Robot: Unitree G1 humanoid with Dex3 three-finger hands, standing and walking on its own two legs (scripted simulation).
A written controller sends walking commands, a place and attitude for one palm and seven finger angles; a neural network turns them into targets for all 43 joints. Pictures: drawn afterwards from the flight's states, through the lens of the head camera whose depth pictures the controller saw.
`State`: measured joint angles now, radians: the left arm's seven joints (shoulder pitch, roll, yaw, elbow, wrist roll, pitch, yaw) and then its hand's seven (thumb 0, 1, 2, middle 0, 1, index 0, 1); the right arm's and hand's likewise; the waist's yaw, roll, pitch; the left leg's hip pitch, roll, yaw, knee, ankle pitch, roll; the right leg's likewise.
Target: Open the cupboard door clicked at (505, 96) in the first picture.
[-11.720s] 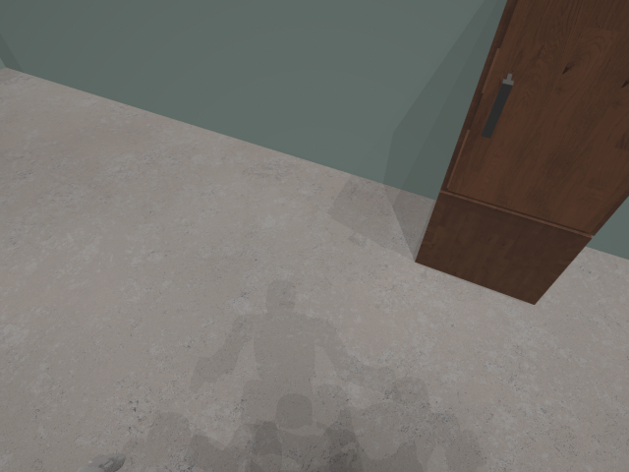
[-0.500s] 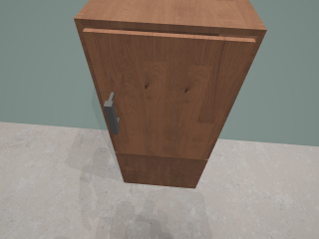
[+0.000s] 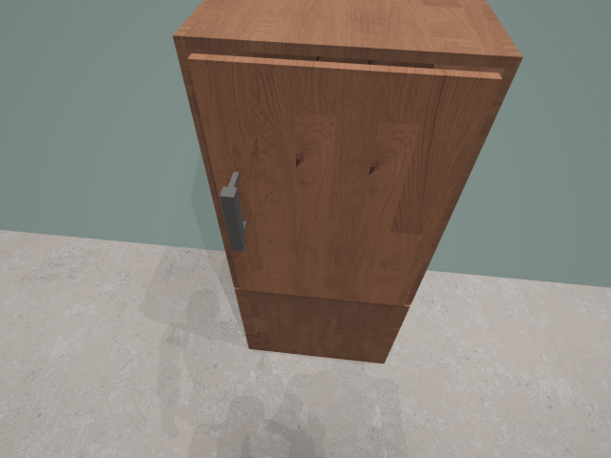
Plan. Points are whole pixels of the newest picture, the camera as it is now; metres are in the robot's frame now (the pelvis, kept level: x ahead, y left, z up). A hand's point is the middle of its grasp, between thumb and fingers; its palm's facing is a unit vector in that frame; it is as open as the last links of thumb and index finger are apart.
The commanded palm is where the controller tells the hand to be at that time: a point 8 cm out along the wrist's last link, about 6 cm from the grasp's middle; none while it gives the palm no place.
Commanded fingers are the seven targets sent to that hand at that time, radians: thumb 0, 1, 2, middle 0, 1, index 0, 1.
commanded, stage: come to a stop and stand still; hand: left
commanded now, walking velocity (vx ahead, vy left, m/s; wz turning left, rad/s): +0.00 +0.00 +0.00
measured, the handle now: (236, 212) +0.53 +0.16 -0.02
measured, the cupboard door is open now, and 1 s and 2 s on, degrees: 0 0 0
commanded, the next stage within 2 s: look again from close up in 0.52 s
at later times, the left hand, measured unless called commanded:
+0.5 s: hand out of the picture -0.01 +0.13 -0.17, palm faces +0.04 -0.99 -0.13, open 7.4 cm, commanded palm none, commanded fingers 0.00 0.90 0.90 -0.20 -0.30 -0.20 -0.30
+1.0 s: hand out of the picture +0.04 +0.21 -0.16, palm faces +0.03 -0.96 -0.28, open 7.4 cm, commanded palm none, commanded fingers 0.00 0.90 0.90 -0.20 -0.30 -0.20 -0.30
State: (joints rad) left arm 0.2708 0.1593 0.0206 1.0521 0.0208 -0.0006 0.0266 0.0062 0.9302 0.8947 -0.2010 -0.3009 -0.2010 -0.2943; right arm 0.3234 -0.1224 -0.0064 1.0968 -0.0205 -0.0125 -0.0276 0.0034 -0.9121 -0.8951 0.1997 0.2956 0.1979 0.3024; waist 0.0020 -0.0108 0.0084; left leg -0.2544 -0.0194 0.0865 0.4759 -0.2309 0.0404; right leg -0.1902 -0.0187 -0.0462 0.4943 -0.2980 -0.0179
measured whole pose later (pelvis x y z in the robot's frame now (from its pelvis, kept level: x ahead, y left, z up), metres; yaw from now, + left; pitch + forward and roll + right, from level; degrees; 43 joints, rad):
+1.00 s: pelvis -0.02 +0.00 +0.00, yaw +0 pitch -4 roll +0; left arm 0.26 0.25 0.00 0.97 0.02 -0.01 0.03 0.01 0.90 0.89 -0.20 -0.30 -0.20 -0.29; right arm 0.23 -0.24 -0.01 1.00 -0.02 -0.01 -0.01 0.00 -0.91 -0.90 0.20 0.30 0.20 0.30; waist 0.00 0.01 -0.01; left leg -0.22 0.00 0.07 0.49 -0.21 0.03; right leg -0.14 0.00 -0.06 0.48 -0.29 -0.02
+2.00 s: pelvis -0.05 +0.02 -0.09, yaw +2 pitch +14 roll -5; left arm 0.35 0.36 0.29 0.05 -0.35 -0.31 -0.44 0.01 0.19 0.59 -0.25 -0.76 -0.25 -0.75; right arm 0.25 -0.23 0.04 0.54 0.04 -0.24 -0.06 0.01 -0.90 -0.89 0.21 0.30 0.20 0.30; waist 0.00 0.03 -0.13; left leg -0.97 -0.01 -0.03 1.17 -0.45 0.06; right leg -0.83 0.06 -0.08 1.11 -0.52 -0.02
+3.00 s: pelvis -0.03 +0.01 -0.06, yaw +2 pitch +13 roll -3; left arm -0.01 0.46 0.41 0.43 -0.38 -0.29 -0.59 -0.01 -0.50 0.30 -0.30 -1.20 -0.30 -1.19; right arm 0.32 -0.30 0.04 0.51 0.05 -0.17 -0.06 0.01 -0.90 -0.90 0.20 0.30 0.20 0.30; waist -0.03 0.03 -0.12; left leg -0.84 0.00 -0.01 1.03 -0.42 0.05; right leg -0.72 0.06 -0.05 0.98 -0.49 -0.03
